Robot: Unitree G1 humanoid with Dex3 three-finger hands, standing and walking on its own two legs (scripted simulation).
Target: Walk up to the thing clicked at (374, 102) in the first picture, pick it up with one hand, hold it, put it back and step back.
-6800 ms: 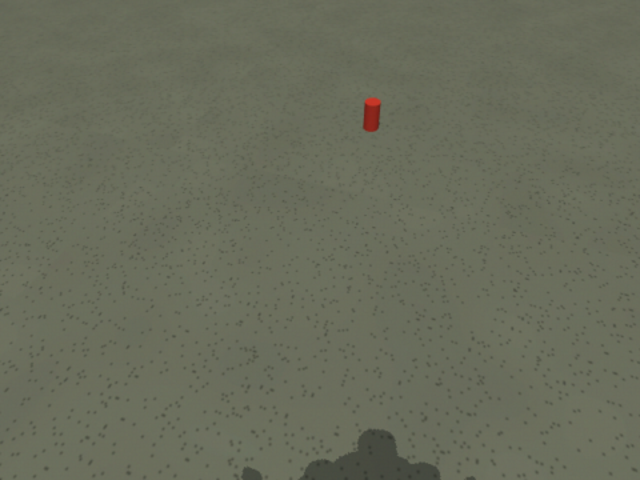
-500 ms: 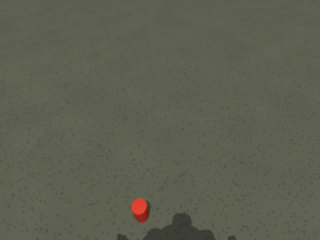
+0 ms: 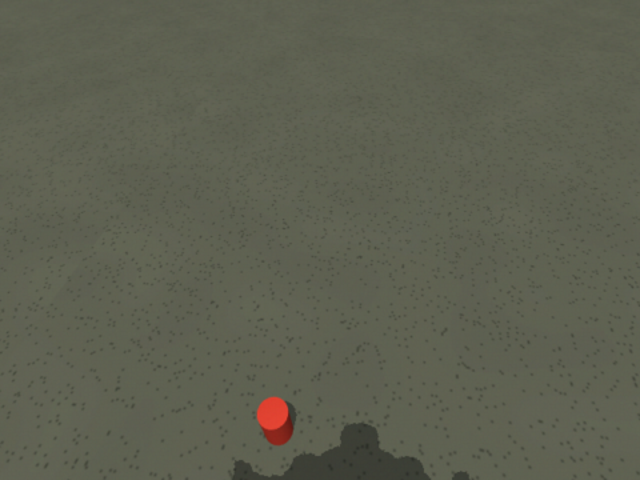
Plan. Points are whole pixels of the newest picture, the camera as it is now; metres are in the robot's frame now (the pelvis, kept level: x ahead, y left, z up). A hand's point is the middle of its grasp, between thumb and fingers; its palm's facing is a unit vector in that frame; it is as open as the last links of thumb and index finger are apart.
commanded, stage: stand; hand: left
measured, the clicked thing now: (276, 421) +0.39 +0.18 -0.70
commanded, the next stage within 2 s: none
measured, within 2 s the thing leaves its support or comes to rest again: neither
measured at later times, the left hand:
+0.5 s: hand out of the picture +0.07 +0.25 -0.16, palm faces -0.03 -0.94 -0.34, open 7.4 cm
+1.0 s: hand out of the picture +0.08 +0.25 -0.15, palm faces -0.04 -0.94 -0.35, open 7.4 cm
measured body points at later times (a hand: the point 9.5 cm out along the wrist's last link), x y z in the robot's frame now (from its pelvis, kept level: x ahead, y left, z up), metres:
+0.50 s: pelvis +0.00 -0.01 +0.00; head +0.00 -0.01 +0.45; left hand +0.07 +0.30 -0.13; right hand +0.07 -0.31 -0.14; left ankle +0.00 +0.14 -0.75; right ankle +0.00 -0.12 -0.75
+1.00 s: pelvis +0.01 -0.01 +0.00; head +0.01 -0.01 +0.45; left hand +0.09 +0.29 -0.13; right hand +0.08 -0.31 -0.14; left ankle +0.00 +0.14 -0.75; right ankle +0.00 -0.12 -0.75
